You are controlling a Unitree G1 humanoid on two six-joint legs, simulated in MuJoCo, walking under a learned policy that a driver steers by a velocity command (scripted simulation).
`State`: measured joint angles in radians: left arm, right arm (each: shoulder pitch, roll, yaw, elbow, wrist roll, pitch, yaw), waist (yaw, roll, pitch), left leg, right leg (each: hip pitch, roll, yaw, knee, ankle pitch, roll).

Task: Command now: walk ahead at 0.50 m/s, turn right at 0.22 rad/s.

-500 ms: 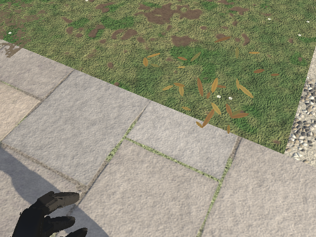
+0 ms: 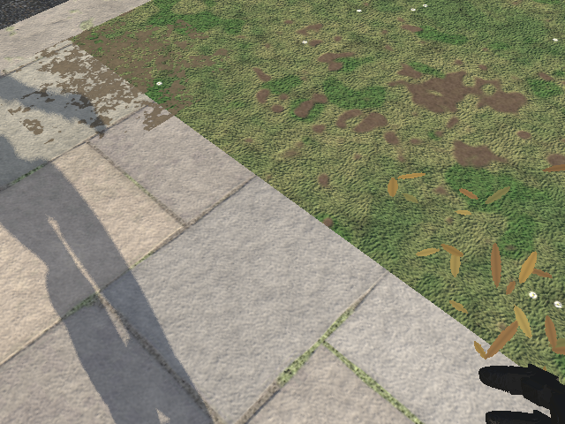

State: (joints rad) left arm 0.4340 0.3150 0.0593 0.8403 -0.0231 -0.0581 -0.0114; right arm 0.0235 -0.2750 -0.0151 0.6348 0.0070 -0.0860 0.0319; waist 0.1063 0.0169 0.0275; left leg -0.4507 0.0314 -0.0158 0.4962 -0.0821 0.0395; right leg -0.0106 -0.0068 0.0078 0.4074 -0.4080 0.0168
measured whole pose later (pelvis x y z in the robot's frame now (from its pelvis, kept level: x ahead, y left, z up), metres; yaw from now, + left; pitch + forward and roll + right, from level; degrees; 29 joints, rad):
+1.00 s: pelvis +0.53 -0.12 +0.00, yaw -22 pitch +2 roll -2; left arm 0.33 0.30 0.06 0.77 -0.01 -0.06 0.00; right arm 0.10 -0.28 -0.02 0.71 0.02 -0.09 0.05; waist 0.06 0.04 0.02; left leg -0.57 0.04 0.00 0.54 0.01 0.03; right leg 0.06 0.08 0.03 0.28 -0.36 -0.06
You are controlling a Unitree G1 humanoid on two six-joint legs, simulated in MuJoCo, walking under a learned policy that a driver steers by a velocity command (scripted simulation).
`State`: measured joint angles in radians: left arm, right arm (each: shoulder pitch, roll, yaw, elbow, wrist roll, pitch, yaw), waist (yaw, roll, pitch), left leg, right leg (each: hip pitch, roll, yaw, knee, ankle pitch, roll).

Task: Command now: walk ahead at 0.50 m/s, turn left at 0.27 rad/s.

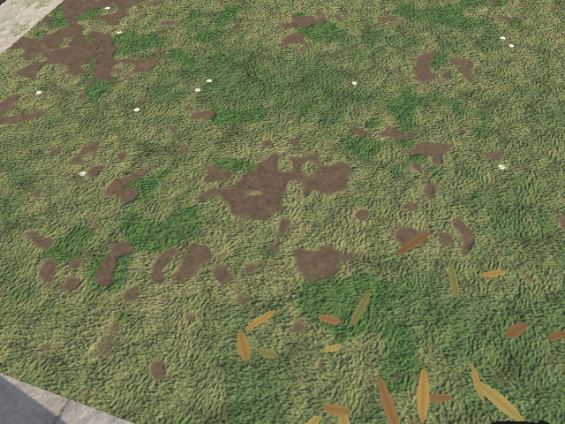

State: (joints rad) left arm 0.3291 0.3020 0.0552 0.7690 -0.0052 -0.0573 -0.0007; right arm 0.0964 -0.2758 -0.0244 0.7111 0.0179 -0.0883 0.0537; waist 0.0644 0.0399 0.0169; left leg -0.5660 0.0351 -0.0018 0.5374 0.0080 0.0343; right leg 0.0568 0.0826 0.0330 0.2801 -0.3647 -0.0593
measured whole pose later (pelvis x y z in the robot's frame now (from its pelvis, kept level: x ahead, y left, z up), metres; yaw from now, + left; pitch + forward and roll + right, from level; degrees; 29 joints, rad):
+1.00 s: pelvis +0.53 +0.12 +0.00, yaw +34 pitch +2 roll -2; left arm 0.34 0.31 0.07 0.84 -0.02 -0.07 0.00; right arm 0.08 -0.28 -0.05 0.60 0.02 -0.02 0.05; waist 0.10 0.03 0.05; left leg -0.62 0.07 0.01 0.64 -0.06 0.04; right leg 0.09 -0.01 -0.21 0.25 -0.36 0.03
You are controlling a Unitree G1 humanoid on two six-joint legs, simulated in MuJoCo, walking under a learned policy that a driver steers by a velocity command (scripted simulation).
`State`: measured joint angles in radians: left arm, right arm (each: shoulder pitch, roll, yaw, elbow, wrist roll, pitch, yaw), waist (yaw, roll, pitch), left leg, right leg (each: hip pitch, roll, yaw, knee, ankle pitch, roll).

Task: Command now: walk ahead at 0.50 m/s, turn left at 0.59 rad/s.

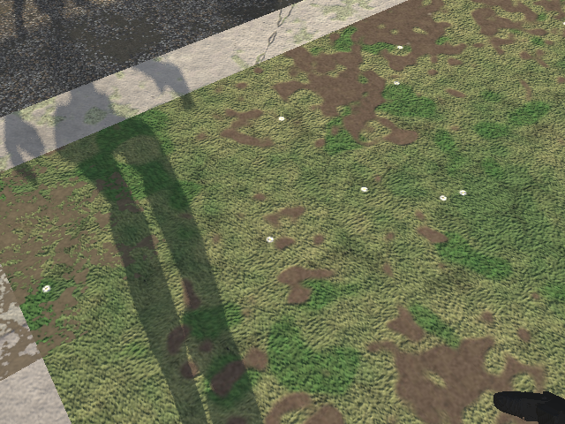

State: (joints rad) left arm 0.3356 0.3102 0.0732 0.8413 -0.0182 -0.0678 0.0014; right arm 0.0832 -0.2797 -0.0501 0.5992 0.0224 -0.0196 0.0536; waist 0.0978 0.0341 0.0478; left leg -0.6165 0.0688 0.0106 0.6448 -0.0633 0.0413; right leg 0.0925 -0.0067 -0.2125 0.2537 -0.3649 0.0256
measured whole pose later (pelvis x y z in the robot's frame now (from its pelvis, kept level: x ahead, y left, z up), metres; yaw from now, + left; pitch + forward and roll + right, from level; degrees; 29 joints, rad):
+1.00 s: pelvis +0.53 +0.11 +0.00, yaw +36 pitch +2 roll -2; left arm 0.33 0.31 0.07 0.85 -0.02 -0.06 0.00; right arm 0.08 -0.28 -0.06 0.59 0.02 -0.02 0.05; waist 0.10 0.03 0.05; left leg -0.61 0.07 0.02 0.65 -0.08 0.05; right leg 0.10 -0.02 -0.23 0.25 -0.37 0.03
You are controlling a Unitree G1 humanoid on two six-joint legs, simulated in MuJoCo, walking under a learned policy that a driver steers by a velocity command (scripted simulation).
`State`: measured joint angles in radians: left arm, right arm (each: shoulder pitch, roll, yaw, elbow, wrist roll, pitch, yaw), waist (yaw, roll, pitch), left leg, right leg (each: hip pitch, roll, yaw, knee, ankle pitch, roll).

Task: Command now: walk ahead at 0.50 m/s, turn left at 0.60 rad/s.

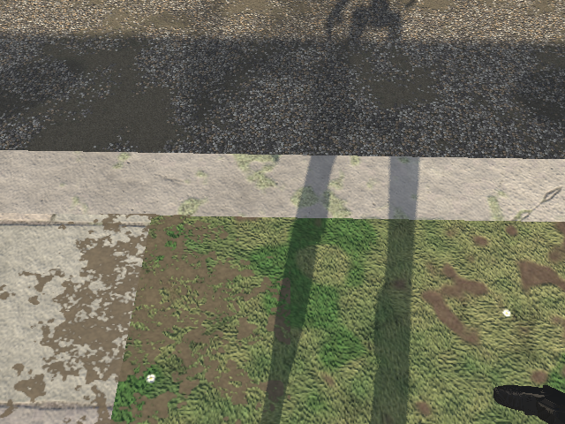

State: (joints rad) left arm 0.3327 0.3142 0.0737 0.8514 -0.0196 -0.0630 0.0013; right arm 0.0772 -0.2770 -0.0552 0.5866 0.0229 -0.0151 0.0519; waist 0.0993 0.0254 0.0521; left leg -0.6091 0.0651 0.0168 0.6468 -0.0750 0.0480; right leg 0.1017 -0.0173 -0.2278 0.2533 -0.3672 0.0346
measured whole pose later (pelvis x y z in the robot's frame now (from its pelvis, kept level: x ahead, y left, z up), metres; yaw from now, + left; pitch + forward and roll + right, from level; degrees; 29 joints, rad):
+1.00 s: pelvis +0.54 +0.12 +0.00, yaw +36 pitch +1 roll -3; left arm 0.32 0.31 0.08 0.84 -0.03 -0.06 0.00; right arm 0.08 -0.27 -0.06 0.61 0.02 0.00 0.04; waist 0.09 0.02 0.06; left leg -0.60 0.07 0.02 0.66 -0.09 0.05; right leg 0.09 -0.02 -0.24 0.28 -0.37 0.03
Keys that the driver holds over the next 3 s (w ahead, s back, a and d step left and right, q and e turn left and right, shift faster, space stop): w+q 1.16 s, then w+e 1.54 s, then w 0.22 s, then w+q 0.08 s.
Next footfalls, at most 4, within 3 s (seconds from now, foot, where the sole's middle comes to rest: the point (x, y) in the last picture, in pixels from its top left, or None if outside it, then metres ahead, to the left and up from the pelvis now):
0.06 left None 0.20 0.11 -0.77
0.54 right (332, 394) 0.52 -0.04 -0.77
1.04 left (189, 335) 0.63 0.32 -0.77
1.58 right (201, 219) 0.98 0.36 -0.77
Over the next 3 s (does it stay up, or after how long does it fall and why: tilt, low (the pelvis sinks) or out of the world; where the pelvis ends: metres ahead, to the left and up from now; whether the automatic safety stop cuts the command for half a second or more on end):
stays up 0.95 0.44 0.00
